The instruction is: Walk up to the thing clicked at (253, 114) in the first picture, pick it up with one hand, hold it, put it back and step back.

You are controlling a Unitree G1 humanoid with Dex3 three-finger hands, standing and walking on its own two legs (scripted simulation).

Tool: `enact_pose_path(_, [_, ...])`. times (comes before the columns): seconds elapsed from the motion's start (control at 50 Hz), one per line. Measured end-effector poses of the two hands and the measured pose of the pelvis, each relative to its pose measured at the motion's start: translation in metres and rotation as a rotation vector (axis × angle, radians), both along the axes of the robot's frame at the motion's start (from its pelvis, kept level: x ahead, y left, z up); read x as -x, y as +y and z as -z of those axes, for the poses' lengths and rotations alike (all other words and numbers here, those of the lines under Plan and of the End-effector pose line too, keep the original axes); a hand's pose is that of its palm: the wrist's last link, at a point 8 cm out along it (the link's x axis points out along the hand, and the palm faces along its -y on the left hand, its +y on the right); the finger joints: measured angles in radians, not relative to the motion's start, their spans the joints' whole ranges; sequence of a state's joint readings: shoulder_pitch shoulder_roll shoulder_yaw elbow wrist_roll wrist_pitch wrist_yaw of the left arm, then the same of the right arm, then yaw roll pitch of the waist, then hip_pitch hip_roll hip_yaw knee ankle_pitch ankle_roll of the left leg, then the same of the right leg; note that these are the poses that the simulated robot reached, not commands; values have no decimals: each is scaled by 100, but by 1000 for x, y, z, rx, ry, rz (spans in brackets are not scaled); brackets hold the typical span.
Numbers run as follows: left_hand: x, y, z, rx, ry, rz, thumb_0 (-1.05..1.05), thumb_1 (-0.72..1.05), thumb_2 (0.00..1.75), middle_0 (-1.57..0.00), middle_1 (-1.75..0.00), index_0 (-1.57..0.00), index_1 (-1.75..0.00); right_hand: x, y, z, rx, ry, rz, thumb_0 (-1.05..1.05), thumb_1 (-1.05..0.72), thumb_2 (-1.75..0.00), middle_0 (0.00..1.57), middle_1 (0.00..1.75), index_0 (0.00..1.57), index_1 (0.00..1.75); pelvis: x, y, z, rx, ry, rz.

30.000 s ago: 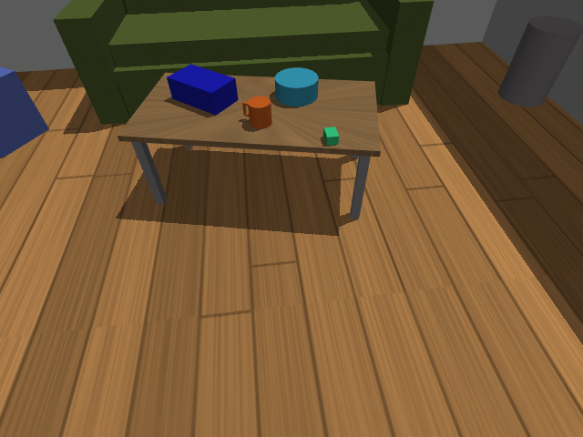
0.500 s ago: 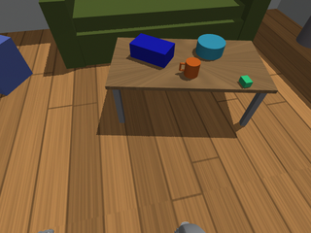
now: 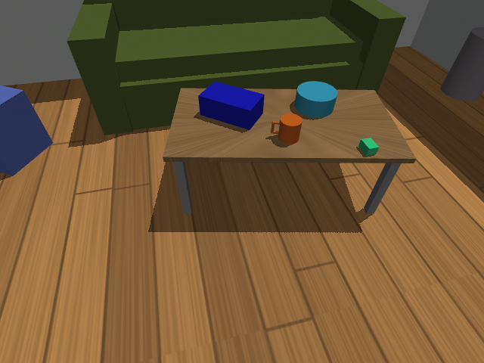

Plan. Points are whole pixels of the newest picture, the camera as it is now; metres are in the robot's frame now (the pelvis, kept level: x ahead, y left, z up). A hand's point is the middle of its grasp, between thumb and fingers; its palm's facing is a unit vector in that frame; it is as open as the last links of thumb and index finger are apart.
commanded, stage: step back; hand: right
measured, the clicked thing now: (285, 128) +1.12 -0.16 -0.31
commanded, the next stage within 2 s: stand in 0.52 s
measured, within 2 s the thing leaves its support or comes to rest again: neither
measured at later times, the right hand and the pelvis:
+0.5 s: hand out of the picture +0.14 -0.24 -0.14, palm faces +0.00 +0.94 -0.34, open 7.4 cm; pelvis +0.03 +0.00 +0.01, yaw +0 degrees
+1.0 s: hand out of the picture +0.09 -0.25 -0.14, palm faces +0.00 +0.94 -0.33, open 7.4 cm; pelvis +0.01 +0.00 +0.01, yaw +0 degrees
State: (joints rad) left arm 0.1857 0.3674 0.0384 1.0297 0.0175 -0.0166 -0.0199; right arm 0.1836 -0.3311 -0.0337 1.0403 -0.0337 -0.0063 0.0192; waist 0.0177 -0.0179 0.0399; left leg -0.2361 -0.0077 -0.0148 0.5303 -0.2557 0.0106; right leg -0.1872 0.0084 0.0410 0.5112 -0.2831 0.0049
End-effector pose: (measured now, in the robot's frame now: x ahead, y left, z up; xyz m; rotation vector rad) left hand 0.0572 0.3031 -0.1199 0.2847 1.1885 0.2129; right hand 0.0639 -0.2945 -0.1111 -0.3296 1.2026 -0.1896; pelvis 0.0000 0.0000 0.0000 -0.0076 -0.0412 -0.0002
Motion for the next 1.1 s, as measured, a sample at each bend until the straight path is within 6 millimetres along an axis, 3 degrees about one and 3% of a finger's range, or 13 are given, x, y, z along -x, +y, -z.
enact_pose_path(0.28, [-52,0,-9,-17,-47,21,1,91,90,-20,-30,-20,-30,-47,6,-4,-10,-52,7,1,-90,-90,20,30,20,30,-18,2,-5,1,10,-3])
enact_pose_path(0.48, [-64,-2,-8,-11,-36,28,1,91,90,-20,-30,-20,-30,-63,6,-7,-6,-59,10,0,-91,-90,20,30,20,30,-25,3,-6,-5,13,4])
enact_pose_path(0.72, [-52,-10,-9,4,9,26,1,91,90,-20,-30,-20,-30,-53,6,-8,-17,-38,24,0,-91,-90,20,30,20,30,-22,3,-12,-5,1,2])
enact_pose_path(1.1, [-17,-10,-12,-7,50,19,1,91,90,-20,-30,-20,-30,-11,-5,-4,-17,25,31,0,-91,-90,20,30,20,30,-6,-3,-14,-6,-3,-3])
